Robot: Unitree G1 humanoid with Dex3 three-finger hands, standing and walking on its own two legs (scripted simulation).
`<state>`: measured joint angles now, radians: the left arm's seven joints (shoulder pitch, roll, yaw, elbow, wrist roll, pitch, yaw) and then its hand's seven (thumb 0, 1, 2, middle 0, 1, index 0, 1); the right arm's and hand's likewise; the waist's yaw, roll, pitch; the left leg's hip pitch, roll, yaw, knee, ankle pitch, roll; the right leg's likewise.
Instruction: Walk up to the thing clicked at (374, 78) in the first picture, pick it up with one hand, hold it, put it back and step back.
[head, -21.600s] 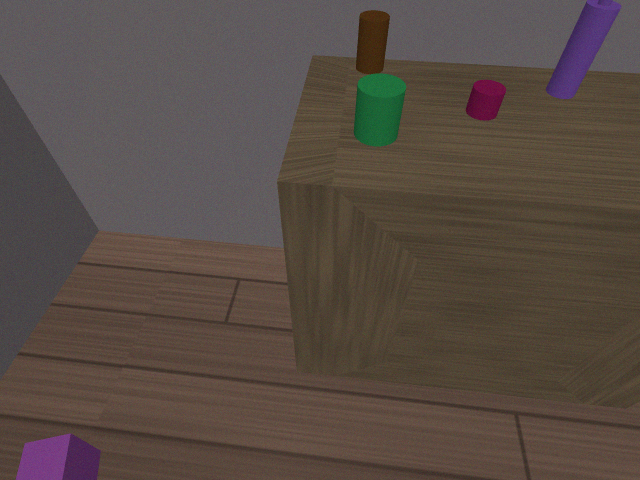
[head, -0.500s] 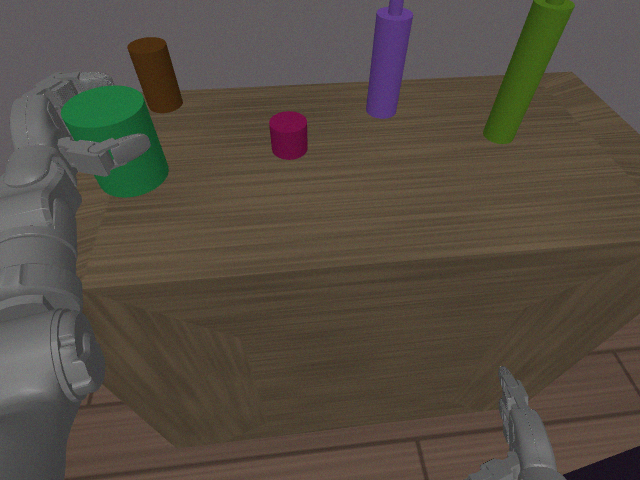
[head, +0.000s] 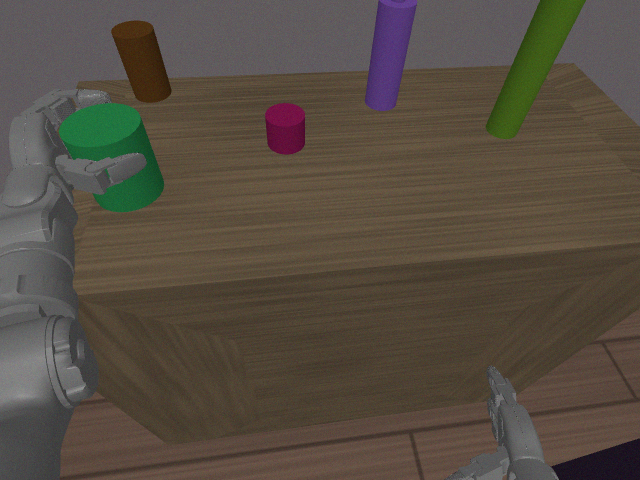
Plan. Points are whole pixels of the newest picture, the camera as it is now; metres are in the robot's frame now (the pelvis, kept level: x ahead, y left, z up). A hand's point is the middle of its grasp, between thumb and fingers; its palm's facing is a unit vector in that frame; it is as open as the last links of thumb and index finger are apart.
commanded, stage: lower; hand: left
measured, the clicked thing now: (116, 159) +0.49 +0.21 +0.15
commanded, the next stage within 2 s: loosen in 0.62 s
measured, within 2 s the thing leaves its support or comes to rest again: rests again in 0.44 s
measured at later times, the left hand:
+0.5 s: hand (112, 166) +0.50 +0.22 +0.13, palm faces +0.20 -0.98 +0.00, open 11.6 cm
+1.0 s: hand (107, 164) +0.50 +0.23 +0.13, palm faces +0.22 -0.98 +0.03, open 11.8 cm
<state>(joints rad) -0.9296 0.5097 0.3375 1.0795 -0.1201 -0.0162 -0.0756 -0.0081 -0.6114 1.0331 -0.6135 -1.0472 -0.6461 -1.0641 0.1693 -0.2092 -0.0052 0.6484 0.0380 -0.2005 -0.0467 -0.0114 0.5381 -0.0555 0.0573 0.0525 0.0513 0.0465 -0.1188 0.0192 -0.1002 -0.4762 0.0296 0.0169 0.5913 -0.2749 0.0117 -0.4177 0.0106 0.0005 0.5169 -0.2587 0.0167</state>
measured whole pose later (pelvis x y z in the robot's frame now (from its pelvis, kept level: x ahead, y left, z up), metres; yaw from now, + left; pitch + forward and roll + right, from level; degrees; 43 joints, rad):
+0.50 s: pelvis -0.01 +0.00 -0.01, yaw -1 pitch +13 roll -2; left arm -0.93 0.54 0.38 1.13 -0.10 -0.13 -0.07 -0.01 -0.61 1.03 -0.61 -1.05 -0.64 -1.07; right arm 0.18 -0.23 -0.01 0.56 0.02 -0.14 -0.04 -0.01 0.52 -0.06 0.06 0.05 0.05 0.05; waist -0.15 0.01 -0.10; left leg -0.63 0.04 0.02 0.73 -0.33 0.01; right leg -0.57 0.02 0.00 0.64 -0.30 0.02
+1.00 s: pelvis -0.01 +0.00 -0.03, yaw -1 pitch +15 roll -3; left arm -0.98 0.57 0.41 1.17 -0.09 -0.18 -0.08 -0.01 -0.58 0.79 -0.72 -0.88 -0.74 -0.87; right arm 0.24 -0.23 -0.01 0.41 0.01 -0.11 -0.03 -0.01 0.51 -0.05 0.06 0.05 0.05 0.05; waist -0.16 0.01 -0.11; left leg -0.72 0.04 0.01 0.82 -0.36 0.02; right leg -0.66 0.02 0.00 0.75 -0.34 0.02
